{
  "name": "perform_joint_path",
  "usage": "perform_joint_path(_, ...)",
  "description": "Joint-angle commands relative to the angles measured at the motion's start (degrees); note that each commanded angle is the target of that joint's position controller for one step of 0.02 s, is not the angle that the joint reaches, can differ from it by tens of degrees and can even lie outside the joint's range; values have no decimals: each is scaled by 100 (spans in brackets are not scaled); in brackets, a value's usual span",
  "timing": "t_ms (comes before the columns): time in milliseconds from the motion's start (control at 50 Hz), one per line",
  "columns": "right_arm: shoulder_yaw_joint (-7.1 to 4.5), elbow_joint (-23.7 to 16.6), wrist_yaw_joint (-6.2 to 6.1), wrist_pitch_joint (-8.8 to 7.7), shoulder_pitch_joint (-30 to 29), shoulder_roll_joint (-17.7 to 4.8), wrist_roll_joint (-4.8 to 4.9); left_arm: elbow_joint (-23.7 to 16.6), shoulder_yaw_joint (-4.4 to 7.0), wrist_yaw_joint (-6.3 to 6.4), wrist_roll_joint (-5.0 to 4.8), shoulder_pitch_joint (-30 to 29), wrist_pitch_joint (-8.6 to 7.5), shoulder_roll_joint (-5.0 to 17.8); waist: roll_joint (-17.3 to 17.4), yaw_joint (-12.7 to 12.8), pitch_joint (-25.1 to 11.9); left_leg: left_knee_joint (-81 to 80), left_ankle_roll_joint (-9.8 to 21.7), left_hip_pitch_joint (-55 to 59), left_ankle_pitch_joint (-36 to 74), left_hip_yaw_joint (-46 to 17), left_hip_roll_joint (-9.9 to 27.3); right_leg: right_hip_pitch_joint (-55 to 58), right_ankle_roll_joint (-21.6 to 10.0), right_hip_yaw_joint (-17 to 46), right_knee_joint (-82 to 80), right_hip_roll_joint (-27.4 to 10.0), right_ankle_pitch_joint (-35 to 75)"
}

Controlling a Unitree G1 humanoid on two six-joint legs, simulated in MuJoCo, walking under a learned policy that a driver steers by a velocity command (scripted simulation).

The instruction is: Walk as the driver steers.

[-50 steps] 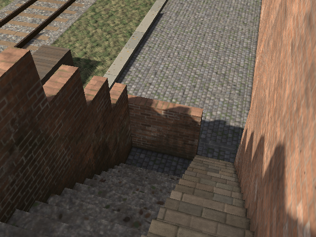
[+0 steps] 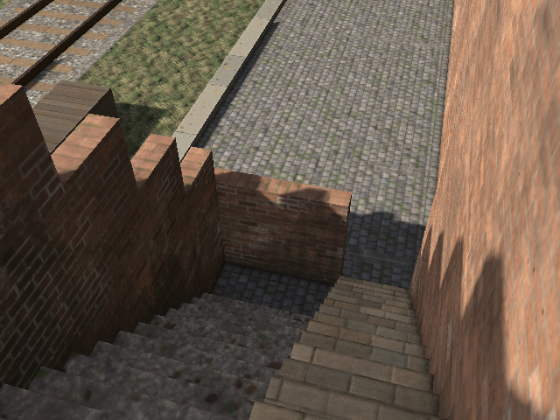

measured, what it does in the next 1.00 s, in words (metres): goes down: right foot 0.22 m lower, then left foot 0.21 m lower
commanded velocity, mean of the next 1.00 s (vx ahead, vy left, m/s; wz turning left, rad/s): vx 0.34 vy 0.00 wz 0.00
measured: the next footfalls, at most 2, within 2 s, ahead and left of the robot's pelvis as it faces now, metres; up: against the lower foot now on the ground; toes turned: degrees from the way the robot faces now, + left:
right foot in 0.12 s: +0.10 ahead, -0.15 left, -0.22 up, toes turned +1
left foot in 0.70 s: +0.37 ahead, -0.01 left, -0.43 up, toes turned +5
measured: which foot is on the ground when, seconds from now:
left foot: down 0.00-0.10, up 0.12-0.68, down 0.70-1.00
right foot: up 0.00-0.10, down 0.12-0.70, up 0.72-1.00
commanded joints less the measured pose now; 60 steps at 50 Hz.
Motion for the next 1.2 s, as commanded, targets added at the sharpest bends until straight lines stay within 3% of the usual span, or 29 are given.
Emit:
perform_joint_path(20,-170,-449,-42,-115,-553,-774,-67,-142,82,45,-208,534,-143,386,692,287,410,-1103,1043,-1713,-77,-826,912,1798,24,-679,-643,-380,333)
perform_joint_path(60,-209,-193,-185,104,245,-777,-196,-46,149,56,-281,584,-224,550,803,-276,784,-360,1200,-592,1135,-945,776,1511,-52,-724,-2420,-878,-714)
perform_joint_path(100,-169,9,-191,310,387,-606,-232,645,214,-72,-113,2322,-158,530,405,439,429,1950,1361,-776,2258,-666,301,3274,-210,-793,-2999,-854,-1455)
perform_joint_path(120,-144,106,-22,405,265,-33,-71,786,32,-179,-15,2970,-160,597,-445,627,2,4833,1189,-2015,-1061,-389,-689,3855,-337,-366,-1671,-1252,-687)
perform_joint_path(160,-111,-224,-70,342,622,191,48,1214,57,-232,-308,3693,-197,1141,-2224,277,304,6430,1005,-4645,-1188,-710,-937,3967,737,610,-388,-1569,219)
perform_joint_path(180,-56,-447,-72,265,133,140,54,1162,213,-158,-441,3678,-250,1657,-2482,365,77,6013,932,-5135,-570,-871,-782,3523,-141,2878,-2363,-2253,-5070)
perform_joint_path(200,-124,-430,-79,310,-926,-231,-80,981,46,-115,-422,3106,-179,1143,-1394,522,989,5791,790,-5514,347,-989,-695,2656,-84,3262,-3438,-2190,-7740)
perform_joint_path(220,-141,-421,-81,354,-1246,-305,-59,886,-78,-54,-266,2736,-156,998,-1454,424,1478,5599,701,-5623,705,-1040,-647,2107,-111,3452,-3485,-2254,-7725)
perform_joint_path(260,-91,-22,-45,367,-650,-197,67,739,-369,61,2,2213,-291,312,-517,-125,1771,3873,423,-4892,2924,-1516,-485,956,-255,1645,-2417,-1734,-5964)
perform_joint_path(300,41,160,98,427,-560,94,144,668,-731,160,-159,1814,-428,-396,-244,-471,1542,2316,50,-3187,4040,-977,-639,-662,-530,777,-2131,-1316,-5228)
perform_joint_path(360,95,432,123,517,-473,164,72,865,-583,190,-345,2556,-545,205,-752,-339,1086,2090,186,-2554,4354,-657,-572,89,-854,882,-2107,-1394,-3660)
perform_joint_path(400,27,503,160,447,-673,-93,23,1116,-555,272,-453,2944,-543,70,-296,-261,1156,790,273,-3197,5340,-761,-485,1033,-736,453,-1072,-1008,-3716)
perform_joint_path(460,-6,469,174,338,-1114,43,-21,1334,-510,363,-292,3666,-497,-32,-441,141,984,275,355,-3457,5180,-805,-531,2002,-845,602,-493,-984,-2679)
perform_joint_path(520,50,395,245,239,-1217,221,-144,1303,-709,436,-231,3393,-502,-739,-40,49,1014,-1316,285,-2228,6323,-280,-391,1206,-795,127,95,-713,-2039)
perform_joint_path(620,175,-28,244,-61,-1688,297,348,1440,-549,279,7,3257,-274,-386,-107,866,1254,-4530,311,-54,6672,284,-378,1147,-760,-102,1111,-387,-935)
perform_joint_path(660,16,339,226,-106,-211,-166,343,1611,-374,308,116,3046,-168,67,-207,294,833,-5756,523,928,6405,176,-194,1345,-1021,-80,2732,-529,181)
perform_joint_path(680,-30,630,242,-98,679,-212,273,1611,-378,269,55,2977,-157,-42,-89,35,612,-6506,582,2222,7107,362,-23,732,-861,-431,3699,-355,41)
perform_joint_path(700,-117,916,251,-45,1584,-395,222,1468,-280,192,104,2596,-169,83,765,-479,483,-6718,950,4087,8153,-354,649,-1058,-672,-885,5569,217,-3795)
perform_joint_path(720,-124,953,255,-30,2049,-493,361,1279,-229,207,54,2477,-228,-100,954,-531,-695,-3938,1055,5984,10785,-824,1333,-2625,-664,-1338,7058,621,-7566)
perform_joint_path(740,-103,887,287,55,1788,-745,228,924,-248,320,-344,2793,-340,-94,1056,-337,-1193,-2619,1691,6445,11354,-873,2044,-3705,-536,-746,7186,353,-7960)
perform_joint_path(780,-256,821,116,105,1273,-840,302,950,-294,408,-177,2427,-323,-112,821,-291,-1290,-3080,2485,4578,7707,-1218,2343,-3689,-541,-16,7390,-209,-6971)
perform_joint_path(800,-167,710,11,46,798,-677,121,829,-241,428,-3,2181,-257,0,552,-73,-1034,-3452,2427,3452,5353,-1225,2102,-3603,-262,181,6606,-187,-5419)
perform_joint_path(840,274,611,-18,-17,605,167,215,813,-250,281,114,1414,-59,-299,-179,154,198,-3715,1920,113,4686,-676,1440,-1936,191,-115,4212,-42,-2515)
perform_joint_path(880,401,387,22,-85,182,91,186,1155,-266,152,139,1755,54,-640,112,422,165,-3732,1557,-1602,4750,-460,1112,234,258,-447,3270,109,-1100)
perform_joint_path(960,365,683,137,-179,569,-16,457,794,-138,251,101,1106,78,-224,1454,25,741,-3151,1298,-393,4040,-769,819,-1079,248,-45,2039,-137,-864)
perform_joint_path(1040,336,442,-19,-211,-121,-174,407,577,-161,108,13,703,-64,-15,1047,93,927,-2686,1148,-1492,1325,-891,758,749,304,-147,-1082,-639,447)
perform_joint_path(1080,294,411,-99,-55,233,-196,299,492,-230,-11,-273,515,-132,-60,776,-395,792,-2322,1353,-721,1637,-930,630,1121,272,-354,-2713,-948,488)
perform_joint_path(1140,119,445,-77,262,903,-349,6,617,-129,-38,-361,735,-179,95,225,-854,985,-1338,1598,-308,1910,-1452,638,1404,207,-540,-4025,-1525,829)
perform_joint_path(1200,-4,312,-80,332,707,-379,123,1227,33,-47,-232,2982,-188,577,-135,171,379,1034,1136,-1437,1289,-699,-298,3880,345,-1153,-3760,-1391,679)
